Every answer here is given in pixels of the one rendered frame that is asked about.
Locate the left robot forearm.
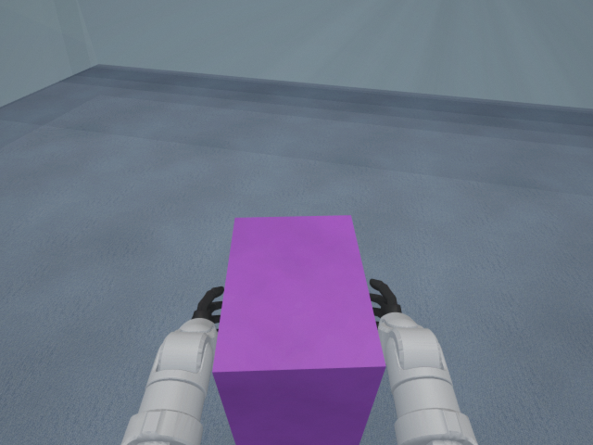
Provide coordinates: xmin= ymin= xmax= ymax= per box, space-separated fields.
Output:
xmin=120 ymin=318 xmax=218 ymax=445

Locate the robot left hand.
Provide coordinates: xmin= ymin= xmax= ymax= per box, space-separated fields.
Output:
xmin=191 ymin=286 xmax=224 ymax=331

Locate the robot right hand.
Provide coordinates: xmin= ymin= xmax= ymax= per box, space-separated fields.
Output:
xmin=369 ymin=279 xmax=402 ymax=330

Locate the carton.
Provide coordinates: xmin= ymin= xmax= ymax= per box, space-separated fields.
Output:
xmin=212 ymin=215 xmax=386 ymax=445

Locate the right robot forearm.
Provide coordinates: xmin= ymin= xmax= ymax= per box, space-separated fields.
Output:
xmin=378 ymin=312 xmax=478 ymax=445

